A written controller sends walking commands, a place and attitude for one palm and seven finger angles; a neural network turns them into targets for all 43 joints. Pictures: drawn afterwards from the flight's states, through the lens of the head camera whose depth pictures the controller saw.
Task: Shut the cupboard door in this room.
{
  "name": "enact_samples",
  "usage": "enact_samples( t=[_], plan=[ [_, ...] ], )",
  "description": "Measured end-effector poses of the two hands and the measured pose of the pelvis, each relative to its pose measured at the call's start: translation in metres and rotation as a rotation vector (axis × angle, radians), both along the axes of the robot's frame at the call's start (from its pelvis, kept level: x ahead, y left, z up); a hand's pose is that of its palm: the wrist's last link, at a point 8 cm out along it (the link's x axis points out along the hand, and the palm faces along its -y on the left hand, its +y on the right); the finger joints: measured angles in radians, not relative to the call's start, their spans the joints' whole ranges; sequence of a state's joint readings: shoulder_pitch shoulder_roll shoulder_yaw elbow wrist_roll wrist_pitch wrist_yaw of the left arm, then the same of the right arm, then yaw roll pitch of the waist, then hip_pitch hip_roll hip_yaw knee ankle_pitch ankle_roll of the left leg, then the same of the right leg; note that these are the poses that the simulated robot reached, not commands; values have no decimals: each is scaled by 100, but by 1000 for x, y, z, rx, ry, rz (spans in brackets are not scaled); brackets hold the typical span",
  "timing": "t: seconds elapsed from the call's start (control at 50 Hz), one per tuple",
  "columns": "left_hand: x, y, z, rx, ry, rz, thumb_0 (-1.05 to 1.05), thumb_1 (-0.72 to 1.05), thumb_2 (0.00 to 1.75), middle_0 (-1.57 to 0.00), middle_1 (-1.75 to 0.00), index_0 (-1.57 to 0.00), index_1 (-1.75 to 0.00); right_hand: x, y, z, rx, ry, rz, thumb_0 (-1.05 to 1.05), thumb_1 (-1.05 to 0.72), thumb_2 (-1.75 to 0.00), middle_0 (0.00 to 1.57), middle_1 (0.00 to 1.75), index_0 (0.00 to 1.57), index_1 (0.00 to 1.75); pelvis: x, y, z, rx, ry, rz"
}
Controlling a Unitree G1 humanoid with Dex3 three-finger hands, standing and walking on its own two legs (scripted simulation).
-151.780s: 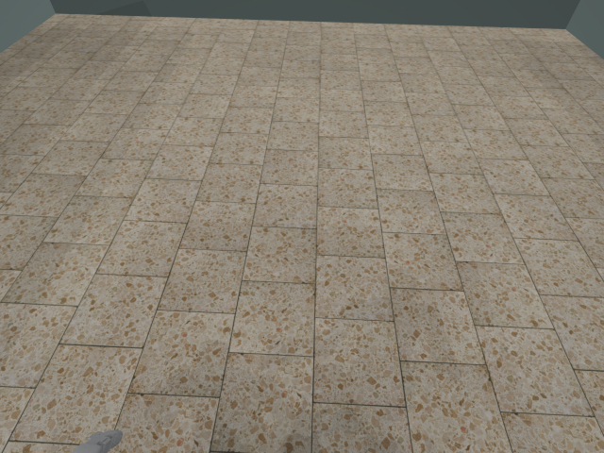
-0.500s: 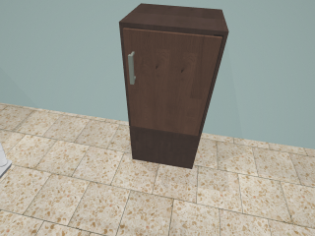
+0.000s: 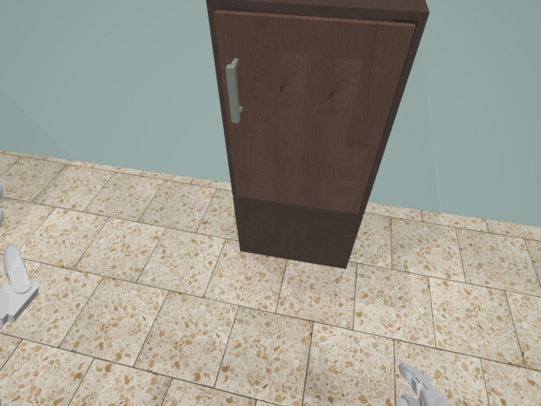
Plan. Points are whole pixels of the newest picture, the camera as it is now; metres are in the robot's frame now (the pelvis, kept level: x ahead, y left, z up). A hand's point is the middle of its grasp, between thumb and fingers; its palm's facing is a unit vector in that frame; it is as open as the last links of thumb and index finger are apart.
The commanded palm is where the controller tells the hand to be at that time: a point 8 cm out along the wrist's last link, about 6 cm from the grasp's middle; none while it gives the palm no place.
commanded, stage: stop stepping back and stand still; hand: left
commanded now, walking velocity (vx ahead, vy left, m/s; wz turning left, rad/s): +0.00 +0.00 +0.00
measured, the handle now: (235, 91) +0.80 +0.15 +0.05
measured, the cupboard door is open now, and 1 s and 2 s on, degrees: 0 0 0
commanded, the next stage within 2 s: let the arm hang, fingers relaxed in 0.42 s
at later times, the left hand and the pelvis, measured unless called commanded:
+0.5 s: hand (46, 265) +0.23 +0.28 +0.15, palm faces +0.36 -0.79 -0.50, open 7.4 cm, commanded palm none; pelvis +0.03 +0.02 +0.00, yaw -1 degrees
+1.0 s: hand out of the picture -0.05 +0.22 -0.17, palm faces +0.03 -0.98 -0.20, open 7.1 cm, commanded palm none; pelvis -0.02 +0.03 +0.01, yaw +1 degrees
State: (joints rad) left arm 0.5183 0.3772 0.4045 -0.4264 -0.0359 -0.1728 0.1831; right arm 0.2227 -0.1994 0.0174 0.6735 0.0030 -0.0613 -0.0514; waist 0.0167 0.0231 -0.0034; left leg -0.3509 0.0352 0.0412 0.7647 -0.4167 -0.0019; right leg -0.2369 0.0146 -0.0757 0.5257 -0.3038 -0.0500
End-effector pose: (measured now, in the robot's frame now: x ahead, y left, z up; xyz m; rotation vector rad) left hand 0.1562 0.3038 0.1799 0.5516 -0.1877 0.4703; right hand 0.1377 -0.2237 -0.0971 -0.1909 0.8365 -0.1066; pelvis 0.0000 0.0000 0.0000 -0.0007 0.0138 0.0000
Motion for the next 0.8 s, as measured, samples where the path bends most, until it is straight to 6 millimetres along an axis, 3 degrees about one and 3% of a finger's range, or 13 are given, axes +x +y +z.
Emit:
enact_samples(
  t=[0.1,0.2,0.3,0.4,0.54,0.58,0.62,0.66,0.74,0.8],
  plan=[
    [23,-2,-14,-42,0,-64,2,89,90,-21,-30,-21,-30,20,-16,14,-92,-32,-36,2,-90,-90,20,30,20,30,15,5,-4,1,-19,4],
    [41,-5,6,21,-55,-131,2,88,90,-21,-30,-21,-30,41,-16,32,-105,-87,-46,2,-90,-90,20,30,20,30,28,5,0,-6,1,-5],
    [51,-2,20,87,-52,-149,2,88,90,-21,-30,-21,-30,55,-8,33,-68,-112,-47,1,-90,-90,20,30,20,30,33,8,2,-16,23,-12],
    [50,6,7,62,38,-126,2,89,90,-21,-30,-21,-30,52,1,27,-34,-97,-61,1,-90,-90,20,30,20,30,33,12,2,-14,26,-19],
    [31,10,-12,-6,80,-113,2,89,90,-21,-30,-21,-30,32,11,20,-22,-68,-39,1,-90,-90,20,30,20,30,22,18,2,-15,10,-10],
    [34,15,-52,-67,220,-109,1,89,90,-21,-30,-21,-30,27,10,10,-12,-47,17,1,-90,-90,20,30,20,30,14,23,0,-15,11,3],
    [31,17,-110,-171,444,-79,1,89,90,-20,-30,-20,-30,19,8,-2,-11,-9,38,1,-90,-90,20,30,20,30,7,28,-3,-15,11,7],
    [15,10,-170,-276,685,-52,1,90,90,-20,-29,-20,-30,6,6,-11,-12,31,30,1,-90,-90,20,30,20,30,0,32,-4,-12,8,7],
    [-48,-26,-265,-467,1079,-33,1,90,90,-20,-29,-20,-30,-34,6,-21,-24,150,0,1,-90,-90,20,30,20,30,-9,33,-4,-1,-6,4],
    [-103,-55,-307,-605,1279,-15,1,91,90,-20,-29,-20,-30,-74,8,-23,-43,279,-17,1,-90,-90,20,30,20,30,-14,31,-2,-1,-16,6]
  ],
)
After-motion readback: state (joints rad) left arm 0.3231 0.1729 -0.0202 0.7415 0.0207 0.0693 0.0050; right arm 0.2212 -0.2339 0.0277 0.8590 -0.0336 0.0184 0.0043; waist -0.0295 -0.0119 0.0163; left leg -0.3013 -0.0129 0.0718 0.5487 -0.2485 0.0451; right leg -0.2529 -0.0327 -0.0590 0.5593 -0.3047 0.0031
